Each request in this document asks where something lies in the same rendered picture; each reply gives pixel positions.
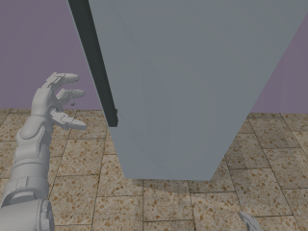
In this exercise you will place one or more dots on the left robot forearm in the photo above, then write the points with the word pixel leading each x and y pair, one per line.
pixel 29 173

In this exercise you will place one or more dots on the left robot upper arm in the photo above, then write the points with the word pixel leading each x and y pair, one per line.
pixel 33 215

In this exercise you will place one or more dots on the right robot hand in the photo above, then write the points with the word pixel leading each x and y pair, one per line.
pixel 251 222

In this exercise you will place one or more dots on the fridge door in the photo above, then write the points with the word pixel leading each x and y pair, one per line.
pixel 184 75

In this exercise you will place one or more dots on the left robot hand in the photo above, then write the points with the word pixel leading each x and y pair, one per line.
pixel 45 101

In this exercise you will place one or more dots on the handle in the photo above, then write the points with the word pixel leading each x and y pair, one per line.
pixel 85 25

